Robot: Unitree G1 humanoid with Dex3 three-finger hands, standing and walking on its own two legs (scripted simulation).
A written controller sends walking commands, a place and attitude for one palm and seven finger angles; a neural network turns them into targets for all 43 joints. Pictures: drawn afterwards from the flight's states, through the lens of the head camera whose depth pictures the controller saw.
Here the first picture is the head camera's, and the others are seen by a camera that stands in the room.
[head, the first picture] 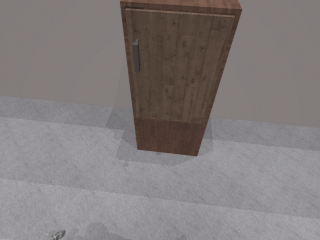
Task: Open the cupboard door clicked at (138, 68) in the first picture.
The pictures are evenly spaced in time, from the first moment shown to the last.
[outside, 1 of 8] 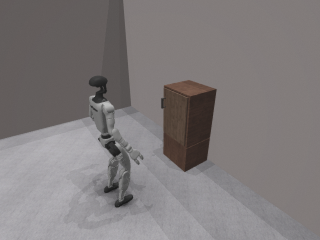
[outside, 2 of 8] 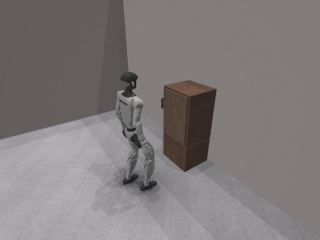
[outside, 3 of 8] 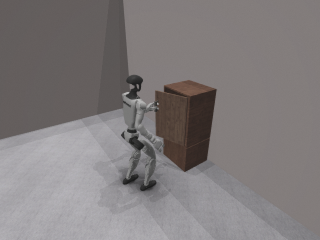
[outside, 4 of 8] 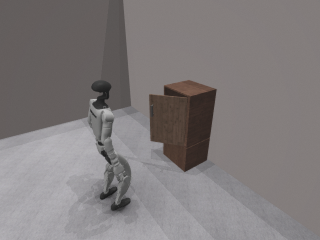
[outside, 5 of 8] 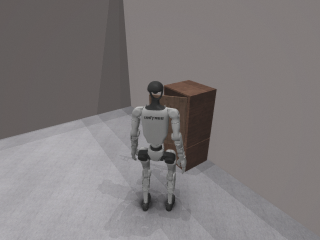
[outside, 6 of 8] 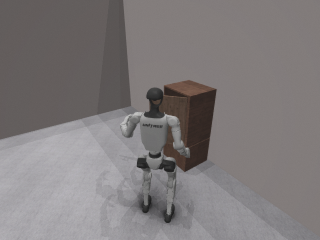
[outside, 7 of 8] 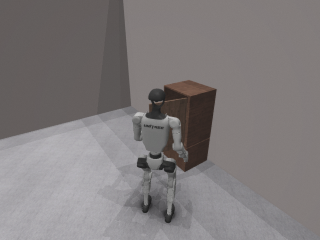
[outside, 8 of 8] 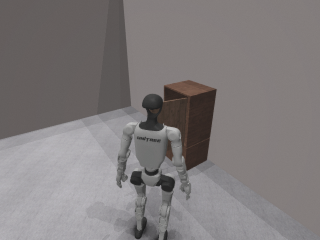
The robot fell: no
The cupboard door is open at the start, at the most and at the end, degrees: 0 78 78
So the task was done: yes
